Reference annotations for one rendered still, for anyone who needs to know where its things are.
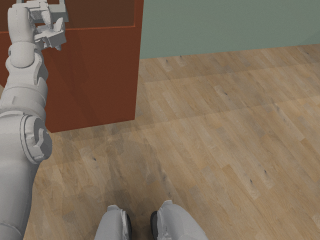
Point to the robot left upper arm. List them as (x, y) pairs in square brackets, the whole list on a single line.
[(24, 144)]

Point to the left robot forearm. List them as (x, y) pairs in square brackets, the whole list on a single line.
[(26, 90)]

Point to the left robot shin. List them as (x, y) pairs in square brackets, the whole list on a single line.
[(114, 207)]

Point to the robot right thigh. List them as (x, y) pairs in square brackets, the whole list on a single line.
[(179, 224)]

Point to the left robot hand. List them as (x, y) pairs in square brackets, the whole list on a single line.
[(22, 28)]

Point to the handle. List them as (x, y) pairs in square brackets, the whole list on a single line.
[(57, 11)]

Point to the cabinet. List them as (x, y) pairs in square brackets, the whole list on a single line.
[(93, 79)]

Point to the drawer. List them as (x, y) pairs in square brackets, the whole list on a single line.
[(84, 13)]

